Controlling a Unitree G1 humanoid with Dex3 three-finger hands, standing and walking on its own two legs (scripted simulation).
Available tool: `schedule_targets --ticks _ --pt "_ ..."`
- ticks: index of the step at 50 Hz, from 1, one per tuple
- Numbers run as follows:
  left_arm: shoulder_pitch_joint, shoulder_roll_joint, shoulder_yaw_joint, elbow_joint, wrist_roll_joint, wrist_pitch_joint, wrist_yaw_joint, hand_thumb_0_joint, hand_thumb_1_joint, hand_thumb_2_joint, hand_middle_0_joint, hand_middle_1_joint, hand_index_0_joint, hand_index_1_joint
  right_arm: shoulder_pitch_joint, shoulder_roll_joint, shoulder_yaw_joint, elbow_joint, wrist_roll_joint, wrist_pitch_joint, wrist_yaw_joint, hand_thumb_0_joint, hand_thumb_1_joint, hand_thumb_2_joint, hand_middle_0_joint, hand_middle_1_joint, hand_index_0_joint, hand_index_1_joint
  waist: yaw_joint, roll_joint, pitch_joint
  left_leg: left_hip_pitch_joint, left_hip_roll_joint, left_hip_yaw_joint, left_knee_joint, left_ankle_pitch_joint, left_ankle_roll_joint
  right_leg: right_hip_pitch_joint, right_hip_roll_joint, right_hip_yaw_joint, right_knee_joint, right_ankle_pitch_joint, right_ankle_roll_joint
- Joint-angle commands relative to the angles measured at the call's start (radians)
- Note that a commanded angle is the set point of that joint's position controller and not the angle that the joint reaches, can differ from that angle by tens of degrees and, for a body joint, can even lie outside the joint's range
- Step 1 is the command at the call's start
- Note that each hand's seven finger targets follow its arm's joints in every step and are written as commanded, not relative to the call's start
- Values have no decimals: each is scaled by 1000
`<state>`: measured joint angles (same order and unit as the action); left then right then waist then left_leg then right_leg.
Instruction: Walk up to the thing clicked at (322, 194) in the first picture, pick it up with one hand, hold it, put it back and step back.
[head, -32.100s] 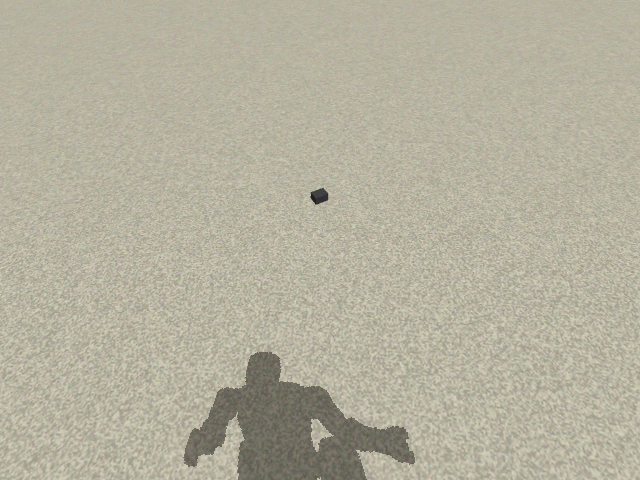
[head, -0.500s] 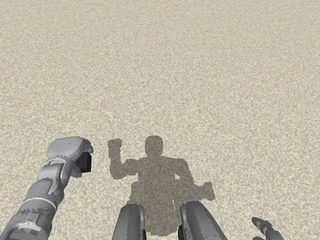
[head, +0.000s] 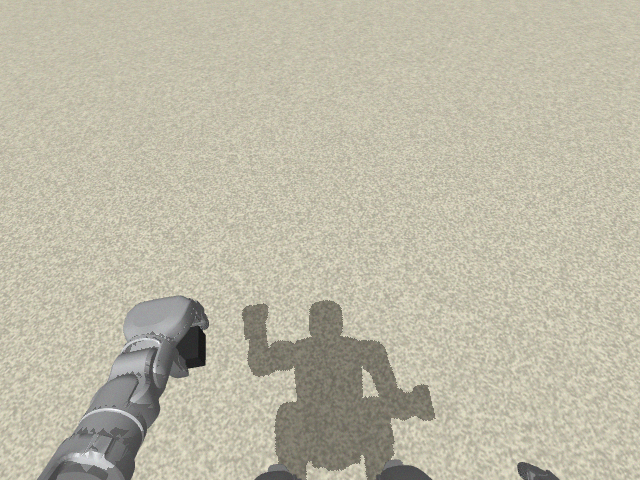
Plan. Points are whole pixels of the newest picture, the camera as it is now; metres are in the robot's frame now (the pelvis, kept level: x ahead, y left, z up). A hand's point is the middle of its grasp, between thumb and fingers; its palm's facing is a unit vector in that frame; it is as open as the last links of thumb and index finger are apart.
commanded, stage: lift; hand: left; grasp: from above
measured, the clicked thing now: (180, 349) +0.34 +0.23 -0.11
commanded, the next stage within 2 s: hold in 0.04 s
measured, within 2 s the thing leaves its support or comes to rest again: neither
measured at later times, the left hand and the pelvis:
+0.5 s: hand (163, 329) +0.34 +0.22 -0.03, palm faces -0.45 -0.05 -0.89, open 7.8 cm; pelvis +0.03 +0.00 +0.03, yaw +0 degrees
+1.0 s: hand (163, 336) +0.32 +0.21 +0.00, palm faces -0.45 -0.05 -0.89, open 7.8 cm; pelvis +0.02 -0.01 +0.04, yaw +0 degrees
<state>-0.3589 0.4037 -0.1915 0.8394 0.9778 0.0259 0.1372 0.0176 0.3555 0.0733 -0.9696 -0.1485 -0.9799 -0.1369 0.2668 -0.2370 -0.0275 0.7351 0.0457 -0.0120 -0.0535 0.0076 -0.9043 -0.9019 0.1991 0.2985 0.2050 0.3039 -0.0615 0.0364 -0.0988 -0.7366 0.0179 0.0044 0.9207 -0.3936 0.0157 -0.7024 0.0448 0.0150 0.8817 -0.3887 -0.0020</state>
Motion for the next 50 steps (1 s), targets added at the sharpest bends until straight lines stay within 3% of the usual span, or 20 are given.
schedule_targets --ticks 1,5,6,12,19,20,21,26,32,38,41,45,50 --pt "-261 207 77 -183 -9 -3 24 0 890 240 -1224 -221 -1253 -195 3 -152 -56 -105 5 -33 -8 0 -896 -899 200 300 200 300 15 17 -287 269 -28 -6 -183 206 -5 185 10 6 -183 194 -16" --pt "-278 194 69 -193 1 -8 20 0 910 254 -1224 -248 -1262 -212 8 -150 -57 -98 3 -31 -10 0 -894 -898 200 300 200 300 7 6 -283 306 -27 -10 -205 263 -5 215 10 11 -204 247 -15" --pt "-270 199 70 -199 4 -8 20 0 919 237 -1226 -248 -1270 -206 3 -150 -57 -102 4 -29 -9 0 -895 -899 200 300 200 300 19 6 -285 325 -29 -4 -214 277 -5 234 9 8 -212 258 -16" --pt "-272 202 61 -207 19 -9 4 0 876 223 -1189 -233 -1231 -192 -7 -157 -62 -101 8 -21 -7 0 -894 -897 200 300 200 300 18 16 -270 380 -29 -1 -256 317 -7 261 11 8 -249 279 -18" --pt "-242 193 55 -232 3 -15 -29 0 884 265 -1199 -260 -1238 -222 -37 -156 -57 -121 14 -10 -6 0 -896 -897 200 300 200 300 29 7 -235 415 -31 1 -300 331 -7 311 8 13 -289 295 -15" --pt "-240 180 43 -245 1 -16 -35 0 880 257 -1194 -252 -1234 -213 -35 -158 -59 -125 15 -10 -5 0 -896 -897 200 300 200 300 21 0 -243 429 -29 0 -304 346 -7 317 11 10 -288 304 -16" --pt "-219 186 49 -236 5 -14 -40 0 876 262 -1202 -239 -1236 -207 -38 -159 -59 -125 16 -8 -6 0 -896 -897 200 300 200 300 34 -12 -242 435 -28 -2 -305 375 -5 327 12 8 -289 327 -15" --pt "-234 199 51 -290 2 -12 -57 0 896 270 -1215 -251 -1250 -218 -45 -162 -61 -139 18 2 -4 0 -897 -898 200 300 200 300 39 -6 -254 473 -30 10 -319 428 1 362 8 11 -309 383 -13" --pt "-235 199 48 -288 10 -9 -66 0 884 253 -1196 -249 -1235 -211 -73 -156 -50 -151 20 10 -7 0 -897 -898 200 300 200 300 39 -4 -204 477 -31 8 -360 375 -1 372 4 17 -343 340 -13" --pt "-227 204 55 -334 2 -6 -80 0 845 245 -1169 -258 -1207 -221 -94 -154 -50 -163 21 17 -7 0 -900 -900 200 300 200 300 54 -3 -215 515 -32 14 -387 383 1 414 1 19 -369 351 -11" --pt "-224 200 49 -337 0 -10 -85 0 846 227 -1167 -255 -1209 -214 -107 -152 -45 -166 23 17 -9 0 -901 -901 200 300 200 300 53 -3 -183 513 -30 10 -408 340 -1 410 1 20 -384 304 -13" --pt "-214 200 50 -352 -1 -10 -95 0 858 236 -1178 -256 -1218 -217 -118 -150 -45 -172 24 22 -12 0 -900 -900 200 300 200 300 60 -32 -190 524 -35 16 -413 360 7 427 -5 21 -399 336 -6" --pt "-207 193 45 -351 -4 -11 -99 0 862 230 -1183 -255 -1223 -216 -139 -146 -36 -177 26 21 -14 0 -900 -901 200 300 200 300 59 -22 -151 524 -34 17 -443 291 5 422 -6 25 -427 261 -11"
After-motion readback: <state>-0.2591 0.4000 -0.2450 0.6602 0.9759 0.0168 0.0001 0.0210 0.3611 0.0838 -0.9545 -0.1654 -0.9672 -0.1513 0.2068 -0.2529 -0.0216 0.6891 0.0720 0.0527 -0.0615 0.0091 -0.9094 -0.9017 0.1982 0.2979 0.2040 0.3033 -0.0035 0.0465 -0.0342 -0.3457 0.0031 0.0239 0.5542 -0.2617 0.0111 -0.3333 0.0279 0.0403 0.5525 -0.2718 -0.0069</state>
